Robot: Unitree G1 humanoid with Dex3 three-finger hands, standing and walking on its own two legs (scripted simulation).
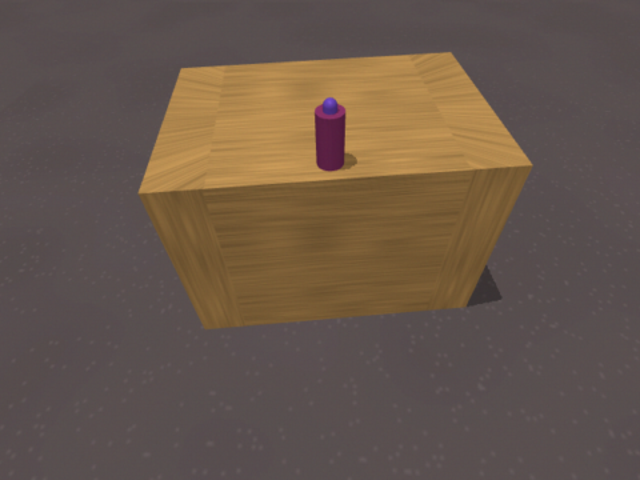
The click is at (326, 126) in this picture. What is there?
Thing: necked bottle
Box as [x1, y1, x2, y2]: [315, 98, 345, 170]
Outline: 327,98 324,100 322,104 316,107 315,109 316,159 317,165 320,168 325,170 335,170 341,167 343,164 345,110 341,105 337,104 333,98
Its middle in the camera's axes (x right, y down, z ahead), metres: +0.02 -0.25 +0.92
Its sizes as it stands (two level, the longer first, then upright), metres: 0.070 0.070 0.174
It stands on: a support 0.65 m high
